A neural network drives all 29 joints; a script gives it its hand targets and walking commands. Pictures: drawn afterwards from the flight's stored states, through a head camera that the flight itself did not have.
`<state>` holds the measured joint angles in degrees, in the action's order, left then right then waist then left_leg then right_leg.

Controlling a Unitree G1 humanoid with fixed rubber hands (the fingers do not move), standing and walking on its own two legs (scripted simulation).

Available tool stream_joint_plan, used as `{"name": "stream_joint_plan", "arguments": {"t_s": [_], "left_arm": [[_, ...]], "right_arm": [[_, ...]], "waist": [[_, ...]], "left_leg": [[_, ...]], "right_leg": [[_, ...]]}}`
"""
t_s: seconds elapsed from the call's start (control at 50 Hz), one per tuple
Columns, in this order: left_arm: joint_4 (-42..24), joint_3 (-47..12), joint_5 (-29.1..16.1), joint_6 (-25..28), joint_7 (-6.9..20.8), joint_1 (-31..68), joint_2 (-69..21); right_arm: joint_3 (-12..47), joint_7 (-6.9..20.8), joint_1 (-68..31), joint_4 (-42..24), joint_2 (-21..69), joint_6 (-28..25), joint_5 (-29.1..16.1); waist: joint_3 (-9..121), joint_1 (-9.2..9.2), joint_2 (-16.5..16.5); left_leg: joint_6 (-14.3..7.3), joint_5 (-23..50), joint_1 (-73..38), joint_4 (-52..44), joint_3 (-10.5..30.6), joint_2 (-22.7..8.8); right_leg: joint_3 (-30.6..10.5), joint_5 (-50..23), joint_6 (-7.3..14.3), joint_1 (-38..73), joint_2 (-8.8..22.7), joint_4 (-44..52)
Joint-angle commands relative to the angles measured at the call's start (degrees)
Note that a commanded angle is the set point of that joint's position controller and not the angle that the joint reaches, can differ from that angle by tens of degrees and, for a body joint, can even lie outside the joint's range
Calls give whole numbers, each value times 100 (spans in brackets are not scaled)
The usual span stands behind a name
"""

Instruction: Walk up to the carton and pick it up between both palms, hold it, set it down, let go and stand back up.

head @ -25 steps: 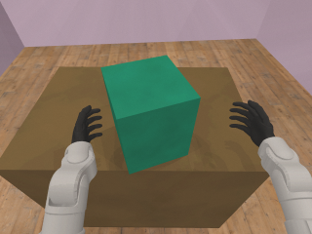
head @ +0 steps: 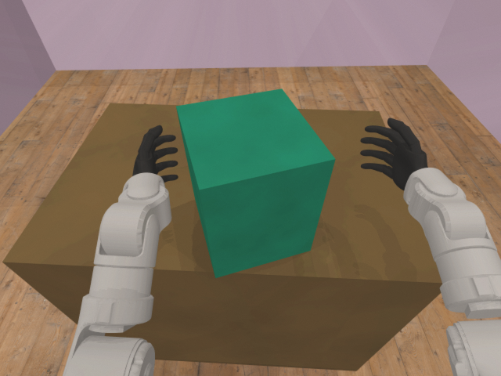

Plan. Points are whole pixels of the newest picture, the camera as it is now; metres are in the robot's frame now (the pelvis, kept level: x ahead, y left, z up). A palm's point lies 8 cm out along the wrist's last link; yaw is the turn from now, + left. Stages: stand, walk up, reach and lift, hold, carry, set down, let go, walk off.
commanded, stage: reach and lift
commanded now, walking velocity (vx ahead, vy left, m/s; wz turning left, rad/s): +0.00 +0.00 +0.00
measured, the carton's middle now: (248, 184) +0.45 +0.05 +0.06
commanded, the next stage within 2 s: none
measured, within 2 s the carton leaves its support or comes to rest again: neither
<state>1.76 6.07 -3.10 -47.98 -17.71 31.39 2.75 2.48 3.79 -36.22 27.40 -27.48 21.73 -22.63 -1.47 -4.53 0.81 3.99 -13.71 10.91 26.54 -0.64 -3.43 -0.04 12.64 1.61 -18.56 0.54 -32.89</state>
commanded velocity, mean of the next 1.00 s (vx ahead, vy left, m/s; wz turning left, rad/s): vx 0.00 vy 0.00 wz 0.00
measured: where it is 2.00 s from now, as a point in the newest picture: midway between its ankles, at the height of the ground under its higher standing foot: outside the picture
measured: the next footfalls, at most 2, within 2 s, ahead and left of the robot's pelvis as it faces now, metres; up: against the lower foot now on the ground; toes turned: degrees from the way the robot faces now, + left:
none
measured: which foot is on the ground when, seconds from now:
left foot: down 0.00-1.00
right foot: down 0.00-1.00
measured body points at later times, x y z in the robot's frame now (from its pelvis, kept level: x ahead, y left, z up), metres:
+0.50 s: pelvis +0.01 +0.01 +0.00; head +0.02 -0.01 +0.45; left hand +0.40 +0.20 +0.19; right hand +0.47 -0.17 +0.20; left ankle +0.00 +0.18 -0.73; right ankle +0.06 -0.09 -0.73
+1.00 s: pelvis +0.01 +0.01 +0.00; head +0.03 +0.00 +0.45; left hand +0.41 +0.22 +0.15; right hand +0.49 -0.17 +0.18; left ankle +0.00 +0.18 -0.73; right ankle +0.06 -0.09 -0.73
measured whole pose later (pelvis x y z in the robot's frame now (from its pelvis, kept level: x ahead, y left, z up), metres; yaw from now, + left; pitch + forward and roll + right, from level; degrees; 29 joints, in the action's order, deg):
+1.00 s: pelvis +0.01 +0.01 +0.00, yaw +0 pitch +1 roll +1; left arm 32.4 6.3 -4.7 -33.1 -18.2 46.6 5.1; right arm 4.5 5.5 -59.1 58.3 -28.5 17.1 -23.9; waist -1.5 -7.9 -1.1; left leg 4.1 -14.4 12.5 26.5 -0.6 -3.7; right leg 0.0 11.5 1.3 -18.6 0.2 -29.5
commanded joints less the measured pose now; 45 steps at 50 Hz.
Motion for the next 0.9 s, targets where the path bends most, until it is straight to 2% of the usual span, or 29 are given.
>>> {"name": "stream_joint_plan", "arguments": {"t_s": [0.0, 0.12, 0.14, 0.16, 0.2, 0.24, 0.28, 0.3, 0.34, 0.4, 0.46, 0.5, 0.54, 0.58, 0.68, 0.8, 0.82, 0.84, 0.86, 0.88], "left_arm": [[-870, 906, -345, 155, -130, 2950, 1191], [-554, 786, -463, 303, -202, 3648, 1281], [-391, 806, -451, 319, -222, 3718, 1308], [-313, 773, -475, 329, -234, 3739, 1276], [-260, 814, -497, 369, -255, 3867, 1327], [5, 785, -472, 384, -269, 4024, 1329], [297, 898, -429, 405, -265, 4188, 1466], [313, 819, -457, 402, -259, 4170, 1393], [422, 872, -468, 476, -272, 4303, 1456], [584, 919, -510, 586, -279, 4581, 1538], [823, 887, -540, 663, -270, 4895, 1571], [910, 887, -540, 722, -298, 5098, 1611], [1175, 869, -596, 774, -299, 5166, 1613], [1330, 816, -540, 825, -293, 5167, 1576], [1817, 808, -393, 992, -204, 4807, 1322], [1851, 688, -321, 1384, -93, 4398, 1000], [1705, 650, -366, 1464, -70, 4358, 950], [1744, 642, -339, 1554, -55, 4280, 902], [1774, 698, -299, 1630, -32, 4202, 922], [1784, 614, -311, 1717, -8, 4154, 828]], "right_arm": [[118, -37, -3782, -152, -1545, -177, -503], [77, 20, -4470, 276, -1548, -167, -460], [149, 37, -4559, 409, -1516, -153, -467], [134, 47, -4569, 473, -1513, -149, -456], [180, 47, -4716, 511, -1517, -141, -498], [201, 63, -4915, 832, -1570, -150, -498], [323, 69, -5159, 912, -1569, -149, -541], [286, 64, -5122, 1027, -1556, -137, -520], [349, 63, -5355, 981, -1559, -161, -572], [385, 41, -5583, 1026, -1568, -181, -591], [343, 52, -5771, 1329, -1592, -167, -583], [373, 69, -5968, 1416, -1580, -157, -625], [410, 87, -6068, 1536, -1567, -142, -626], [397, 104, -6034, 1751, -1546, -151, -617], [502, 163, -5790, 2347, -1400, -235, -562], [361, 217, -5443, 2448, -1234, -559, -441], [371, 213, -5445, 2242, -1150, -633, -445], [350, 226, -5367, 2300, -1148, -706, -416], [384, 232, -5334, 2310, -1114, -748, -406], [338, 245, -5249, 2380, -1088, -816, -363]], "waist": [[2573, -782, 190], [2662, -813, 157], [2666, -878, 132], [2738, -834, 166], [2887, -871, 220], [2844, -882, 163], [2860, -1003, 244], [2843, -935, 180], [3036, -1004, 283], [3213, -999, 358], [3333, -970, 278], [3374, -1016, 238], [3316, -1040, 316], [3314, -1037, 221], [3152, -1068, 238], [3335, -956, 138], [3486, -952, 134], [3508, -931, 107], [3523, -992, 112], [3529, -920, 87]], "left_leg": [[-137, 1249, 513, -837, -448, 422], [-117, 976, 683, -855, -430, 389], [-129, 967, 708, -866, -442, 382], [-122, 1000, 690, -863, -428, 377], [-112, 1122, 700, -817, -439, 384], [-90, 1171, 705, -798, -435, 374], [-109, 1209, 822, -785, -449, 377], [-88, 1234, 814, -790, -439, 383], [-91, 1340, 813, -747, -440, 379], [-68, 1447, 934, -694, -455, 406], [-56, 1447, 1001, -662, -446, 392], [-29, 1461, 1017, -663, -446, 388], [-44, 1400, 1056, -679, -451, 382], [-10, 1469, 1016, -656, -437, 374], [8, 1610, 855, -643, -425, 361], [85, 2028, 598, -518, -406, 348], [94, 2108, 611, -469, -401, 364], [120, 2193, 577, -431, -395, 363], [114, 2233, 606, -415, -405, 362], [148, 2257, 556, -398, -396, 348]], "right_leg": [[-408, -1361, 46, 2020, -492, 1142], [-374, -991, 46, 1880, -506, 1169], [-397, -949, 45, 1897, -499, 1172], [-379, -1006, 51, 1926, -501, 1167], [-392, -1164, 30, 1997, -508, 1145], [-362, -1210, 47, 1970, -527, 1152], [-389, -1264, 25, 2072, -518, 1142], [-385, -1358, 24, 2088, -502, 1144], [-383, -1462, 23, 2161, -503, 1111], [-393, -1751, -6, 2269, -516, 1062], [-375, -1718, 14, 2189, -507, 1066], [-355, -1655, 37, 2142, -529, 1071], [-346, -1553, 43, 2056, -520, 1100], [-314, -1607, 44, 2036, -517, 1107], [-268, -1719, 61, 1987, -534, 1151], [-161, -2056, 66, 1877, -596, 1108], [-166, -2143, 69, 1928, -599, 1075], [-147, -2207, 75, 1879, -604, 1063], [-157, -2207, 66, 1887, -600, 1058], [-112, -2187, 69, 1833, -620, 1055]]}}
